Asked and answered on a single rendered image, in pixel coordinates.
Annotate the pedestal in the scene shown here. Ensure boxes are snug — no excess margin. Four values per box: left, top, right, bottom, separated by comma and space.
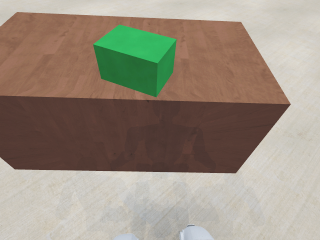
0, 12, 291, 174

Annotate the right robot thigh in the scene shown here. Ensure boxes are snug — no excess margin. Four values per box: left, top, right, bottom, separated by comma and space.
179, 226, 214, 240

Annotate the carton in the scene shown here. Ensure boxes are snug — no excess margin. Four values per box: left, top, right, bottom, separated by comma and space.
93, 24, 177, 97

